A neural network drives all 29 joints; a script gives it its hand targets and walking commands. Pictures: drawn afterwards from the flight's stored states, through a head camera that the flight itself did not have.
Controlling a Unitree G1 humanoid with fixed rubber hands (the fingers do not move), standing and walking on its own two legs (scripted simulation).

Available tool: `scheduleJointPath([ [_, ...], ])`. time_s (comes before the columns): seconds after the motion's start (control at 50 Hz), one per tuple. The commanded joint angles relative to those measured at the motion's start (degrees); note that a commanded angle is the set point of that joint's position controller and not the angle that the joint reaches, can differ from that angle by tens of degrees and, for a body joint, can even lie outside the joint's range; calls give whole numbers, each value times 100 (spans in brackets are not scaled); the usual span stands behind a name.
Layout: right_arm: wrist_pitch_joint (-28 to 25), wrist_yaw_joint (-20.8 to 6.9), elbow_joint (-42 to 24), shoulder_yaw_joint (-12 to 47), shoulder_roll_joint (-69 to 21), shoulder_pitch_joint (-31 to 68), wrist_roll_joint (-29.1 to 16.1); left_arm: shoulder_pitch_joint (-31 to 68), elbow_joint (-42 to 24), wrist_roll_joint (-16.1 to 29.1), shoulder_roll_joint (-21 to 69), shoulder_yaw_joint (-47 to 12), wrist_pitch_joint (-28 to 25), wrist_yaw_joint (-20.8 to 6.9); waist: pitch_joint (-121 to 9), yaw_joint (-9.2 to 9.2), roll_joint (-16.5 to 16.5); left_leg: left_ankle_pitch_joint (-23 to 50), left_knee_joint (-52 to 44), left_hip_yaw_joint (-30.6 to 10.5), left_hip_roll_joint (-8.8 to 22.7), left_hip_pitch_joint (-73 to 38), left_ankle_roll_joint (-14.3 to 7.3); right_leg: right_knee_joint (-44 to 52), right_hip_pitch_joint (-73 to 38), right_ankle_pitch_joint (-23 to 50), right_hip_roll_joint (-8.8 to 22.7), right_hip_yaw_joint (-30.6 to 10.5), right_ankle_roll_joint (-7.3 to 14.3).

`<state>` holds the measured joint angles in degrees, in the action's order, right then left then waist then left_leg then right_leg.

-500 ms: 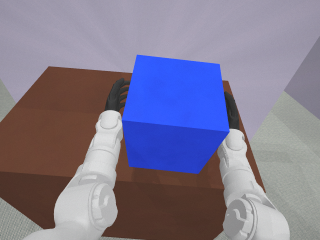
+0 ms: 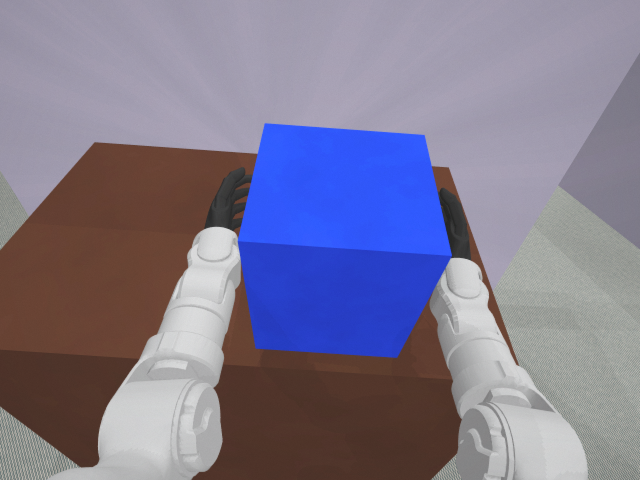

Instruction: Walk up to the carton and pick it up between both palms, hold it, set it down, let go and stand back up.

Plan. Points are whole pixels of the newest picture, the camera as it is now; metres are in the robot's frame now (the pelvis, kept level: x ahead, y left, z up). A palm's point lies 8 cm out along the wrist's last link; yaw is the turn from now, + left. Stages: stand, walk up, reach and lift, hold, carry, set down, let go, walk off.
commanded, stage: reach and lift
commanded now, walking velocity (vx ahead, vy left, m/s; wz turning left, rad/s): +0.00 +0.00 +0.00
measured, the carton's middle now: (335, 248) +0.42 -0.01 +0.09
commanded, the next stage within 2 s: none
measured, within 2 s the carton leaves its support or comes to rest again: neither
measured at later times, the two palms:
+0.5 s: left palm (200, 212) +0.39 +0.15 +0.18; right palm (459, 226) +0.38 -0.15 +0.18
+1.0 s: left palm (200, 181) +0.39 +0.14 +0.22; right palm (481, 191) +0.38 -0.16 +0.23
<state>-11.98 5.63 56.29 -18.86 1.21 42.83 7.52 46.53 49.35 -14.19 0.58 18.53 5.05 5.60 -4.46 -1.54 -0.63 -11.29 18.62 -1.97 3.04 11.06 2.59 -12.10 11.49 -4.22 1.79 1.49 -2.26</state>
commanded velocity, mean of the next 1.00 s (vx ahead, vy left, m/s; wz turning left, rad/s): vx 0.00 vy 0.00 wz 0.00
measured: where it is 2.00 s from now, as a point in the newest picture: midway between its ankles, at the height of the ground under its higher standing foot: outside the picture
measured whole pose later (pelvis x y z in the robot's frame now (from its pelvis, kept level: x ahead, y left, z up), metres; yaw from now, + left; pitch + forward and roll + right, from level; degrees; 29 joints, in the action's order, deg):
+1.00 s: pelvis -0.02 +0.00 +0.00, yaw +1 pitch -4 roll -1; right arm 15.2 11.1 50.4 -1.9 7.8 55.2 -15.1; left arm 51.6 35.3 -12.7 -3.2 18.5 32.7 3.8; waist -3.6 -5.2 -1.1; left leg -11.5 19.8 -2.7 2.6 4.3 2.2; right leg -14.0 4.7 -5.1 2.3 2.2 -2.5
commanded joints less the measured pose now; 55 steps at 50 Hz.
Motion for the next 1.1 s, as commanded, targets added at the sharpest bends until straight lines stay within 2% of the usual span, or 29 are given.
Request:
scheduleJointPath([
  [0.0, 84, -577, -1227, 2365, -3409, 4402, -217, 3702, -901, 290, 3478, -1969, -160, -909, -3102, -20, -160, 2241, 94, 634, -557, -415, 83, -624, -2599, 2868, -322, 322, -49],
  [0.02, 214, -538, -1376, 2467, -3469, 4481, -380, 3728, -999, 343, 3492, -1971, -50, -943, -3058, -62, -259, 2128, 40, 614, -572, -374, 34, -627, -2707, 2908, -328, 290, -79],
  [0.04, 322, -510, -1445, 2492, -3408, 4540, -467, 3622, -911, 339, 3540, -1909, 79, -976, -2858, -40, -211, 2005, -31, 585, -595, -367, 26, -612, -2686, 2772, -320, 297, -90],
  [0.08, 574, -469, -1301, 2394, -3314, 4438, -589, 3635, -1004, 328, 3547, -1896, 317, -1020, -2490, -163, -141, 1900, -60, 532, -582, -595, 95, -490, -2443, 2275, -367, 339, -39],
  [0.16, 752, -434, -1718, 2380, -3226, 4894, -917, 3717, -1185, 322, 3616, -1770, 659, -1121, -2394, -146, -147, 2166, 44, 496, -586, -940, 138, -404, -2250, 1974, -443, 401, -32],
  [0.18, 781, -423, -1695, 2380, -3208, 4955, -992, 3813, -1297, 361, 3711, -1848, 705, -1114, -2364, -216, -28, 2233, 52, 441, -561, -1034, 186, -376, -2165, 1902, -471, 416, 19],
  [0.22, 857, -440, -1578, 2181, -3107, 4940, -970, 3982, -1411, 362, 3790, -1933, 790, -1100, -2280, -361, 65, 2326, 102, 402, -545, -1316, 315, -277, -1922, 1546, -523, 488, 80],
  [0.24, 899, -454, -1584, 2223, -3125, 4898, -1044, 4048, -1601, 383, 3822, -2020, 826, -1083, -2386, -369, 179, 2407, 130, 400, -535, -1401, 338, -251, -1889, 1492, -536, 482, 110],
  [0.34, 1081, -509, -1324, 2005, -2881, 4746, -1075, 3994, -1624, 266, 3756, -1921, 1064, -1079, -1994, -397, 363, 2117, 30, 414, -524, -1376, 386, -191, -1791, 999, -507, 476, 126],
  [0.36, 1103, -534, -1210, 1921, -2881, 4742, -1077, 4114, -1739, 260, 3788, -1957, 1099, -1065, -1902, -477, 474, 2048, 20, 404, -508, -1394, 417, -164, -1708, 811, -529, 526, 148],
  [0.38, 1110, -562, -1198, 1842, -2813, 4807, -1043, 4081, -1622, 216, 3808, -1953, 1153, -1062, -1832, -486, 518, 1887, -20, 396, -499, -1422, 422, -121, -1609, 553, -509, 532, 162],
  [0.42, 1140, -604, -1295, 1903, -2794, 4899, -1067, 4035, -1640, 253, 3767, -1954, 1250, -1029, -1787, -392, 487, 1964, -7, 380, -501, -1386, 389, -135, -1565, 547, -509, 547, 164],
  [0.44, 1117, -603, -1520, 1904, -2803, 5167, -1105, 4181, -1775, 315, 3844, -1991, 1272, -1012, -2069, -428, 489, 1841, 1, 356, -496, -1426, 362, -142, -1606, 473, -514, 529, 159],
  [0.46, 1126, -615, -1519, 1907, -2814, 5276, -1118, 4226, -1632, 351, 3821, -2029, 1313, -1001, -2049, -421, 505, 1685, -31, 368, -502, -1338, 347, -149, -1530, 373, -493, 531, 155],
  [0.5, 1150, -624, -1637, 2032, -2919, 5467, -1219, 4431, -1842, 514, 3934, -2230, 1358, -928, -2310, -416, 536, 1829, 39, 343, -490, -1379, 333, -205, -1467, 499, -511, 516, 182],
  [0.56, 1285, -599, -1663, 2203, -3064, 5462, -1350, 4635, -2064, 602, 3865, -2286, 1362, -880, -2511, -416, 471, 1890, 75, 358, -534, -1418, 285, -244, -1587, 746, -495, 456, 110],
  [0.6, 1387, -549, -1822, 2414, -3175, 5632, -1460, 4647, -2053, 695, 3861, -2272, 1408, -863, -2635, -402, 246, 1812, 63, 331, -566, -1324, 206, -297, -1683, 841, -522, 458, 45],
  [0.64, 1547, -490, -1871, 2576, -3307, 5723, -1563, 4566, -1740, 659, 3718, -2056, 1515, -906, -2439, -290, -44, 1417, -33, 330, -616, -1027, 52, -299, -1859, 826, -497, 383, -50],
  [0.68, 1665, -400, -2168, 2815, -3409, 5968, -1711, 4460, -1618, 668, 3646, -1928, 1619, -949, -2521, -174, -178, 1239, -73, 353, -676, -816, -75, -328, -2071, 979, -479, 302, -109],
  [0.76, 2037, -268, -2042, 2943, -3547, 6017, -2007, 4498, -1466, 569, 3309, -1550, 1882, -1030, -2105, -67, -436, 662, -256, 376, -707, -462, -304, -271, -2069, 603, -434, 218, -154],
  [0.8, 2153, -193, -2086, 2968, -3612, 5959, -2146, 4643, -1717, 660, 3299, -1615, 1952, -1038, -2264, -113, -402, 851, -204, 381, -709, -549, -285, -331, -2071, 767, -467, 205, -162],
  [0.84, 2273, -136, -2066, 2931, -3626, 5844, -2267, 4805, -1879, 705, 3341, -1719, 2005, -1063, -2279, -245, -248, 1053, -134, 356, -693, -723, -201, -335, -2092, 911, -498, 195, -123],
  [0.86, 2288, -102, -2432, 3144, -3717, 5883, -2471, 4801, -2281, 830, 3414, -1934, 2028, -1044, -2675, -268, -149, 1497, 8, 329, -701, -914, -150, -397, -2255, 1339, -535, 173, -136],
  [0.88, 2384, -62, -2445, 3200, -3668, 5806, -2569, 4835, -2451, 906, 3453, -2079, 2070, -1033, -2737, -369, -53, 1657, 82, 269, -699, -1030, -84, -416, -2175, 1424, -557, 190, -113],
  [0.92, 2572, -11, -2473, 3221, -3606, 5751, -2703, 4824, -2496, 936, 3498, -2130, 2186, -1014, -2598, -418, 79, 1712, 116, 223, -695, -1115, -5, -369, -1976, 1317, -595, 213, -79],
  [0.96, 2782, 29, -2268, 3104, -3489, 5535, -2704, 4765, -2496, 843, 3346, -2044, 2340, -1042, -2172, -478, 72, 1321, 4, 213, -684, -946, 9, -280, -1811, 874, -570, 210, -88],
  [0.98, 2828, 43, -2397, 3127, -3443, 5645, -2767, 4721, -2536, 845, 3383, -2081, 2442, -1055, -2141, -519, 135, 1254, -32, 195, -695, -897, 12, -267, -1783, 742, -583, 201, -67],
  [1.06, 3021, 125, -3028, 3421, -3363, 5656, -3136, 4502, -3114, 996, 3504, -2412, 2703, -1059, -2442, -582, 300, 1964, 205, 138, -697, -1130, 172, -364, -1984, 1318, -669, 216, -38],
  [1.08, 3123, 149, -2948, 3424, -3360, 5616, -3215, 4614, -3224, 995, 3525, -2443, 2763, -1054, -2258, -593, 383, 1964, 203, 115, -680, -1084, 189, -341, -1921, 1214, -679, 198, -24],
])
